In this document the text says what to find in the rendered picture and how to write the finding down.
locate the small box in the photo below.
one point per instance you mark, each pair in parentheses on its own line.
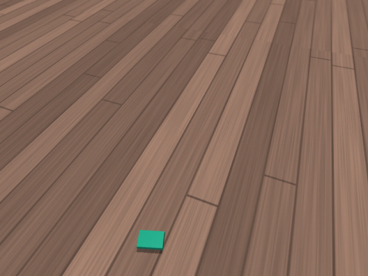
(153,240)

